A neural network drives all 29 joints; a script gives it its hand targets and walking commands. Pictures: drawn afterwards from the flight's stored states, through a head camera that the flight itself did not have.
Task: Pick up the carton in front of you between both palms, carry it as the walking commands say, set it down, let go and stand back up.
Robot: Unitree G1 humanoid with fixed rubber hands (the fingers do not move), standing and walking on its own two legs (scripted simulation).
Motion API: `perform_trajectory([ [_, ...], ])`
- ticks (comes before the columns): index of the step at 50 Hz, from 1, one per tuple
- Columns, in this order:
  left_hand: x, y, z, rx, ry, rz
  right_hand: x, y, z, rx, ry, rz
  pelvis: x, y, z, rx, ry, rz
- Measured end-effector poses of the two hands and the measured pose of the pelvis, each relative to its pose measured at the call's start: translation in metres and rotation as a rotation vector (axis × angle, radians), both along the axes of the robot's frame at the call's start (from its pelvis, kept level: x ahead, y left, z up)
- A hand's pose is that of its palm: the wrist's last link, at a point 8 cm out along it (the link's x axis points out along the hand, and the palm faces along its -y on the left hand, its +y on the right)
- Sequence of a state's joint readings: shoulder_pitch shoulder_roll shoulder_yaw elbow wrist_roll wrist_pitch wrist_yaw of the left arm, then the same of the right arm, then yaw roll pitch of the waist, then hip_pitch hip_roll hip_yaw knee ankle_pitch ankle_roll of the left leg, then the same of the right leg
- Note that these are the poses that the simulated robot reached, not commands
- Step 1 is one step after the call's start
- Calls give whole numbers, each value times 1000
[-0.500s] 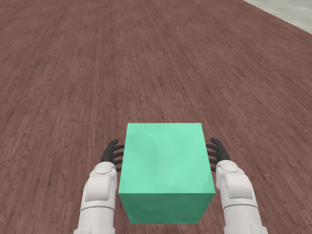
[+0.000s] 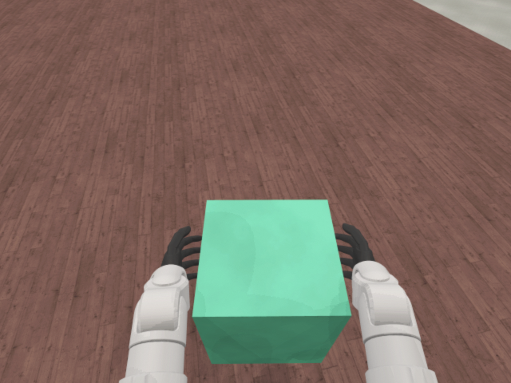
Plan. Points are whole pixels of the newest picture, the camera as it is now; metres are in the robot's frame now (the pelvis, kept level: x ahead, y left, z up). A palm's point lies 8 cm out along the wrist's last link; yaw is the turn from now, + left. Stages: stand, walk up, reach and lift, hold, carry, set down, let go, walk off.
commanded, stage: hold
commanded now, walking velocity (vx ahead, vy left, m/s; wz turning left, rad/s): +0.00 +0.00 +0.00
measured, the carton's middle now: (266, 285) +0.31 +0.01 -0.05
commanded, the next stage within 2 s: set down in 0.46 s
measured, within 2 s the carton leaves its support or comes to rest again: neither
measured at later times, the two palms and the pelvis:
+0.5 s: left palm (177, 257) +0.30 +0.15 +0.05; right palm (370, 286) +0.25 -0.14 +0.05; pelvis -0.01 +0.06 +0.01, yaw -10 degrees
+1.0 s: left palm (193, 268) +0.36 +0.16 -0.08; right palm (342, 282) +0.33 -0.14 -0.08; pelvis -0.03 +0.05 -0.03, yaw -10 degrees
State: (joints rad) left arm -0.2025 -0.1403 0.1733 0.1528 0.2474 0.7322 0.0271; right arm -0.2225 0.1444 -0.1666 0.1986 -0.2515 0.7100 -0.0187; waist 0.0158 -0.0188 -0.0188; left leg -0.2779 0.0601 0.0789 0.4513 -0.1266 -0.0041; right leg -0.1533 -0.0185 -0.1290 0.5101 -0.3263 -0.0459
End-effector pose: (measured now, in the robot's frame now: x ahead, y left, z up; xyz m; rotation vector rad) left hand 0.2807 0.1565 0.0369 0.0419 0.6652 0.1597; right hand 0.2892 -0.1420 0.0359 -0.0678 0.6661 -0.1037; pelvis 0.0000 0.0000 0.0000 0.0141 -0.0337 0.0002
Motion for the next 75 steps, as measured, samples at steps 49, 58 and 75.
perform_trajectory([
  [49, 78, 0, -109, -25, 56, -137, 35, 3, -101, -19, 57, -154, -27, 56, -27, 2, 240, -169],
  [58, 96, -2, -196, -47, 0, -115, 55, 0, -190, 45, -1, -182, -35, 42, -74, 21, 544, -167],
  [75, 136, 6, -272, -51, 23, -89, 99, 7, -269, 57, 21, -172, -40, 43, -151, 35, 775, -169],
])
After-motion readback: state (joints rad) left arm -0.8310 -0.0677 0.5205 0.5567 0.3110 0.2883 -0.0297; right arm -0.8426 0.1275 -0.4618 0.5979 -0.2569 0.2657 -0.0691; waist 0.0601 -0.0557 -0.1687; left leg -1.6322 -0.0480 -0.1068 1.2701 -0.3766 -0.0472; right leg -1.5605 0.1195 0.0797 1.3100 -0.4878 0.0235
